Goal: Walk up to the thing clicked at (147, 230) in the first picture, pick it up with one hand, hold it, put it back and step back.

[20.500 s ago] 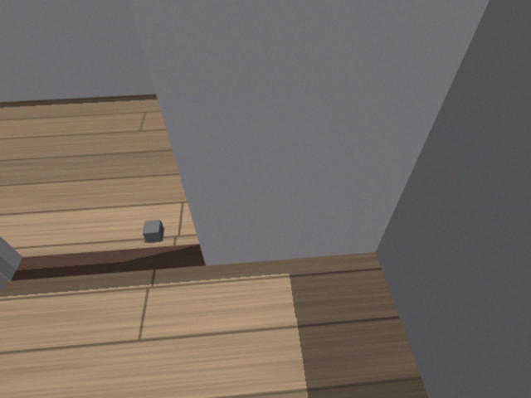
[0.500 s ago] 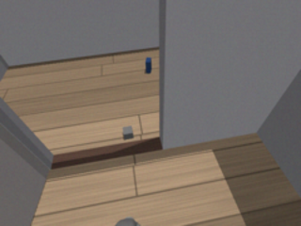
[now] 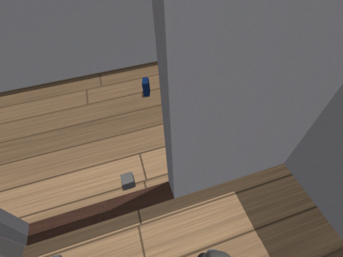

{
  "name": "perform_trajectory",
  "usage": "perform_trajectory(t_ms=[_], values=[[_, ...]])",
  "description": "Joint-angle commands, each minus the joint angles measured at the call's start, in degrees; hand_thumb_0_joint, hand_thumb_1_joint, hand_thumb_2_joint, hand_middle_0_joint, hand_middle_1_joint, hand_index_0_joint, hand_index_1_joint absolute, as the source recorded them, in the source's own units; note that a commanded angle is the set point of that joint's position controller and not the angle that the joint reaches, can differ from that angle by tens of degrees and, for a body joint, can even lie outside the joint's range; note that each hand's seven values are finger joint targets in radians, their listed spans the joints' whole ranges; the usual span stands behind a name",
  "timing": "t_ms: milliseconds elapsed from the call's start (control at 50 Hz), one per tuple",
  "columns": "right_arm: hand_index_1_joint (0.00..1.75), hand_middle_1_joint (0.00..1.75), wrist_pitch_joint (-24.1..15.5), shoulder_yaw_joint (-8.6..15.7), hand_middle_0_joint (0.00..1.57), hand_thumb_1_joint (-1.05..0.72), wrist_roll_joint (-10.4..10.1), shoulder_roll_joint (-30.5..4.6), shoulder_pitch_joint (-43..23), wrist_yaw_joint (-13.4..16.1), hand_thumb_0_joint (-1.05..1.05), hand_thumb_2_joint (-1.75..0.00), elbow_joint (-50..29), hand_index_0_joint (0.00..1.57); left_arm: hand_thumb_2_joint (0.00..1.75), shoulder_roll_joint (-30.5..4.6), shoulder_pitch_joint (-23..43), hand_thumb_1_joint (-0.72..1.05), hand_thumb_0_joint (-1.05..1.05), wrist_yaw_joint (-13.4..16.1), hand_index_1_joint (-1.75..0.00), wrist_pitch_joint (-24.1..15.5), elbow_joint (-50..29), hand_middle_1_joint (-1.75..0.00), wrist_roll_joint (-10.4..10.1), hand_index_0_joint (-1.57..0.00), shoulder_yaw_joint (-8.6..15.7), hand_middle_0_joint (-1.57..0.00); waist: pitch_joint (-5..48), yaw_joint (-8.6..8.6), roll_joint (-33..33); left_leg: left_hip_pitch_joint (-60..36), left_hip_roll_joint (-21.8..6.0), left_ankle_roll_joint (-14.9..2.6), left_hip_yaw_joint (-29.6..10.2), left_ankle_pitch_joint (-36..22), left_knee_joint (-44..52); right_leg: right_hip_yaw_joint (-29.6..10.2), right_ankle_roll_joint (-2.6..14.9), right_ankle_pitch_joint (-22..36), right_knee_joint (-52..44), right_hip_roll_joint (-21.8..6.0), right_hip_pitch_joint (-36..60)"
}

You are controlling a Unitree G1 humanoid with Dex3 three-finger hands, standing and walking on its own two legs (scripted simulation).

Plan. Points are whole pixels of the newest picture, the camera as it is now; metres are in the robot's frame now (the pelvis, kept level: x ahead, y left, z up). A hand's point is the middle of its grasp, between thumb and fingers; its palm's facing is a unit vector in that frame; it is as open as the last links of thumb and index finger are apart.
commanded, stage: walk up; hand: left
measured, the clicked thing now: (128, 180) +0.67 +0.28 -0.72
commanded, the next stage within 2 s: stand in 1.86 s
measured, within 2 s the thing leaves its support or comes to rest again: neither
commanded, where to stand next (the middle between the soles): +0.29 +0.03 m, yaw +1 degrees
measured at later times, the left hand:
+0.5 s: hand out of the picture +0.18 +0.33 -0.15, palm faces +0.00 -0.93 -0.37, open 7.4 cm
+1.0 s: hand (77, 207) +0.31 +0.29 -0.14, palm faces -0.05 -0.93 -0.36, open 7.4 cm
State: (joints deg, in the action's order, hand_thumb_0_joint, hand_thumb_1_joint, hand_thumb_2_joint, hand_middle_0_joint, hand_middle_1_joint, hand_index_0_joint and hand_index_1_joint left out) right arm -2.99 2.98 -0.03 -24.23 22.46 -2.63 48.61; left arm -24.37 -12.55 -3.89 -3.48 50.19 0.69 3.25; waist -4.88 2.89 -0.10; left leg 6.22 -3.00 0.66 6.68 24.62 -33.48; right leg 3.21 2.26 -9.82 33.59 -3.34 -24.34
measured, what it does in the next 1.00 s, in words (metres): walks ahead: left foot, then right foot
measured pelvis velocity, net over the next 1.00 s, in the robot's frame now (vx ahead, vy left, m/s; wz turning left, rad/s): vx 0.20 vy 0.04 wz -0.02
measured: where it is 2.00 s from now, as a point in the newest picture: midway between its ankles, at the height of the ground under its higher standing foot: outside the picture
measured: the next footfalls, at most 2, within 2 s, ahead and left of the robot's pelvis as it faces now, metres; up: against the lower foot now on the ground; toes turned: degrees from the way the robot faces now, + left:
left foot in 0.42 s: +0.26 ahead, +0.16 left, +0.00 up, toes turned +4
right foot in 0.78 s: +0.28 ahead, -0.10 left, +0.00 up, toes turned -1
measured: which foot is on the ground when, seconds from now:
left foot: down 0.00-0.02, up 0.04-0.40, down 0.42-1.00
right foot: down 0.00-0.44, up 0.46-0.76, down 0.78-1.00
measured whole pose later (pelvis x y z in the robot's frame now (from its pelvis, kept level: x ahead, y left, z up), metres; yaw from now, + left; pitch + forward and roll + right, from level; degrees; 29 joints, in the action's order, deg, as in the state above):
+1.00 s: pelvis +0.20 +0.04 +0.00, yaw -1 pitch -3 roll +1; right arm -0.7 -0.3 -0.7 -20.4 6.7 -0.6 58.8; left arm -20.5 -6.0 -0.4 -0.8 59.0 0.2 -0.3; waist -5.1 0.3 0.5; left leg 14.7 -2.5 -0.2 6.4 16.5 -34.0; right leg 0.3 -1.2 -14.9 34.8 -2.7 -17.2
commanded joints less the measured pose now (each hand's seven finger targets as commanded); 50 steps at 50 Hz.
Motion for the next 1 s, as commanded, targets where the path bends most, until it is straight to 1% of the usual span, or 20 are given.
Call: perform_trajectory(t_ms=[0, 20, 40, 100, 140, 280, 380, 400, 420, 440, 460, 500, 540, 660, 700, 740, 760, 800, 880, 980], values=[[0.3, 0.3, -1.6, 0.9, 0.2, -0.9, -0.1, -6.1, 0.7, 0.7, 0.0, -0.9, -7.2, 0.2, 0.9, -19.2, -15.6, 0.9, 0.0, 2.6, -0.3, -2.7, -1.7, -0.3, 0.0, -0.2, 6.3, -0.2, 11.8, -8.3, -17.1, 29.1, 3.4, -3.51, -3.0, 4.9, -30.2, -35.1, 7.5, -13.5, -16.2, -19.5, 34.3], [0.3, 0.3, -0.6, 2.8, 0.2, -0.9, 0.0, -12.5, -0.9, 1.4, 0.0, -0.9, -5.3, 0.2, 0.9, -20.0, -13.0, 0.9, 0.0, 2.6, -0.3, -2.4, -2.2, -0.3, -0.8, -0.2, 5.9, -0.2, 9.6, -8.13, -8.9, 30.5, 1.7, -3.34, -8.4, 5.6, -35.1, -41.5, 11.77, -20.1, -19.0, -22.5, 28.5], [0.3, 0.3, -0.3, 3.2, 0.2, -0.9, -0.1, -13.7, -2.6, 1.7, 0.0, -0.9, -4.4, 0.2, 0.9, -18.8, -9.8, 0.9, 0.0, 2.7, -0.3, -2.4, -3.1, -0.3, -1.3, -0.2, 5.4, -0.2, 5.4, -7.06, -5.3, 31.1, -0.3, -3.34, -11.1, 3.3, -36.1, -36.9, 13.16, -21.2, -19.6, -21.0, 23.4], [0.3, 0.3, -0.2, 2.9, 0.2, -0.9, -0.2, -12.1, 0.2, 0.8, 0.0, -0.9, -1.6, 0.2, 0.9, -14.3, -4.4, 0.9, 0.0, 2.8, -0.3, -2.5, -4.4, -0.3, -1.1, -0.2, 4.3, -0.2, 1.6, -3.63, -6.7, 27.0, -3.2, -2.65, -10.8, -2.5, -28.8, -19.7, 10.6, -12.1, -19.4, -13.9, 14.3], [0.3, 0.3, 0.1, 3.0, 0.2, -0.9, 0.4, -11.1, 1.4, -0.1, 0.0, -0.9, -0.6, 0.2, 0.9, -14.0, -4.4, 0.9, 0.0, 2.6, -0.3, -2.8, -5.0, -0.3, -0.5, -0.2, 4.2, -0.2, 1.7, -3.28, -9.1, 23.5, -2.6, -1.7, -8.3, -4.3, -22.6, -14.0, 10.41, -7.5, -18.4, -11.4, 11.0], [0.3, 0.3, -0.4, 3.7, 0.2, -0.9, 1.6, -10.4, -6.0, -1.4, 0.0, -0.9, -2.5, 0.2, 0.9, -15.5, -5.5, 0.9, 0.0, 2.1, -0.3, -2.6, -6.0, -0.3, 0.0, -0.2, 4.6, -0.2, 1.3, -4.9, -8.2, 20.0, -2.8, -0.48, -5.0, -9.8, -7.6, -12.5, 10.42, -20.1, -19.5, -12.3, 7.8], [0.3, 0.3, -1.8, 4.6, 0.2, -0.9, 1.6, -11.2, -0.6, -0.6, 0.0, -0.9, -0.2, 0.2, 0.9, -13.0, -3.1, 0.9, 0.0, 1.9, -0.3, -1.6, -6.4, -0.3, 0.1, -0.2, 2.8, -0.2, 3.3, 0.05, -1.4, 0.1, 1.4, -2.08, -2.0, -10.0, 0.7, -6.5, 6.52, -18.2, -6.2, -8.2, -3.0], [0.3, 0.3, -1.9, 4.4, 0.2, -0.9, 1.6, -11.7, 1.1, 0.8, 0.0, -0.9, 0.9, 0.2, 0.9, -8.5, -3.5, 0.9, 0.0, 2.6, -0.3, -1.1, -6.0, -0.3, 0.1, -0.2, 0.7, -0.2, 4.4, 1.1, 5.7, -3.2, -2.6, -3.54, -9.3, -5.8, 7.6, -2.8, 3.71, -8.3, 5.3, -5.8, -4.9], [0.3, 0.3, -2.3, 5.3, 0.2, -0.9, 1.9, -16.9, 1.7, 1.4, 0.0, -0.9, -0.7, 0.2, 0.9, -4.9, -5.7, 0.9, 0.0, 2.6, -0.3, -0.8, -6.4, -0.3, -1.0, -0.2, -0.3, -0.2, 5.1, 0.54, 18.8, -5.3, -16.4, -8.39, -33.1, -1.8, 17.7, 2.3, -1.02, -13.9, 20.6, 3.3, -12.5], [0.3, 0.3, -2.0, 5.8, 0.2, -0.9, 0.8, -19.8, 0.7, 1.3, 0.0, -0.9, -1.6, 0.2, 0.9, -10.7, -7.7, 0.9, 0.0, 3.7, -0.3, 0.0, -4.0, -0.3, -0.5, -0.2, 1.4, -0.2, 4.0, -0.16, 13.7, -1.6, -22.3, -14.62, -40.0, -4.3, 18.2, -2.7, -0.32, -23.0, 25.6, 2.4, -11.8], [0.3, 0.3, -1.7, 5.5, 0.2, -0.9, 0.4, -17.8, -0.6, 1.6, 0.0, -0.9, -1.4, 0.2, 0.9, -12.7, -6.7, 0.9, 0.0, 4.1, -0.3, 0.2, -3.0, -0.3, -0.5, -0.2, 1.4, -0.2, 2.5, -0.86, 7.4, 1.0, -20.4, -15.68, -35.2, -11.3, 16.2, -6.0, -0.21, -22.1, 29.4, 1.3, -10.9], [0.3, 0.3, -1.9, 4.4, 0.2, -0.9, 0.5, -15.3, -2.8, 2.5, 0.0, -0.9, -2.1, 0.2, 0.9, -11.5, -8.0, 0.9, 0.0, 4.3, -0.3, 0.6, -1.7, -0.3, -1.0, -0.2, 1.5, -0.2, 3.6, -2.07, 6.9, -0.4, -16.3, -13.59, -24.1, -26.9, 12.5, -8.3, 0.18, -18.0, 28.1, -0.3, -9.5], [0.3, 0.3, -2.0, 3.6, 0.2, -0.9, 0.2, -14.1, -5.3, 2.9, 0.0, -0.9, -2.3, 0.2, 0.9, -10.9, -10.1, 0.9, 0.0, 4.0, -0.3, 0.9, 0.0, -0.3, -1.1, -0.2, 1.2, -0.2, 5.1, -3.46, 9.1, 2.1, -13.5, -12.01, -16.3, -33.7, 10.5, -6.7, -0.37, -14.4, 24.2, -0.7, -4.9], [0.3, 0.3, -1.0, 2.3, 0.2, -0.9, 0.3, -12.7, -9.4, 3.5, 0.0, -0.9, -2.5, 0.2, 0.9, -8.1, -5.5, 0.9, 0.0, 4.4, -0.3, 1.9, 1.5, -0.3, -1.0, -0.2, 0.8, -0.2, 7.3, -3.09, 10.3, 6.3, -12.6, -11.46, -10.0, -46.5, 4.2, -1.9, -1.06, -8.6, 10.8, 0.2, 4.4], [0.3, 0.3, -0.3, 2.1, 0.2, -0.9, -0.2, -12.8, -10.6, 3.6, 0.0, -0.9, -2.3, 0.2, 0.9, -7.9, -5.1, 0.9, 0.0, 4.5, -0.3, 2.0, 2.5, -0.3, -1.1, -0.2, 1.0, -0.2, 8.2, -3.53, 9.6, 8.2, -12.4, -11.01, -10.4, -42.7, 1.9, -0.8, -0.8, -6.3, 6.8, 1.3, 8.4], [0.3, 0.3, 0.5, 1.5, 0.2, -0.9, -0.7, -11.9, -13.2, 3.4, 0.0, -0.9, -2.1, 0.2, 0.9, -9.2, -4.9, 0.9, 0.0, 4.6, -0.3, 1.6, 3.4, -0.3, -0.5, -0.2, 1.3, -0.2, 8.5, -5.01, 6.2, 12.0, -10.3, -7.81, -9.9, -28.9, -1.3, -2.1, 0.35, 1.5, -2.4, 1.1, 13.9], [0.3, 0.3, 0.7, 0.8, 0.2, -0.9, -1.1, -9.4, -13.1, 3.3, 0.0, -0.9, -1.9, 0.2, 0.9, -11.6, -3.2, 0.9, 0.0, 4.7, -0.3, 1.1, 3.1, -0.3, -0.1, -0.2, 1.7, -0.2, 9.3, -4.55, 0.4, 14.4, -8.1, -5.01, -8.4, -21.0, -3.4, -8.3, 1.92, 8.9, -3.8, -3.4, 15.9], [0.3, 0.3, 1.4, 0.6, 0.2, -0.9, -1.1, -8.4, -11.8, 3.6, 0.0, -0.9, 1.1, 0.2, 0.9, -14.4, 4.0, 0.9, 0.0, 4.5, -0.3, 0.9, 2.4, -0.3, -0.7, -0.2, 1.5, -0.2, 7.2, -1.81, -6.7, 9.2, -0.3, -2.07, -5.7, -3.1, -6.3, -20.4, 8.98, 6.8, -8.1, -13.3, 5.3], [0.3, 0.3, 0.7, 0.6, 0.2, -0.9, -0.6, -10.3, -15.0, 2.9, 0.0, -0.9, 5.5, 0.2, 0.9, -9.9, 7.0, 0.9, 0.0, 4.4, -0.3, 1.3, 4.4, -0.3, -0.8, -0.2, -0.5, -0.2, 6.5, -2.07, -5.1, 5.4, -5.5, -3.8, -9.1, -10.0, 5.1, -10.1, 1.1, 1.8, -5.7, -5.0, 5.2], [0.3, 0.3, 0.5, -0.7, 0.2, -0.9, -0.2, -9.4, -19.0, 2.6, 0.0, -0.9, 9.4, 0.2, 0.9, -9.1, 8.9, 0.9, 0.0, 4.1, -0.3, 1.5, 7.6, -0.3, -1.0, -0.2, -0.9, -0.2, 5.7, -3.28, -2.5, 7.0, -5.6, -3.13, -8.7, -9.0, 11.1, -9.9, 0.42, 1.1, -9.0, -4.7, 11.0]])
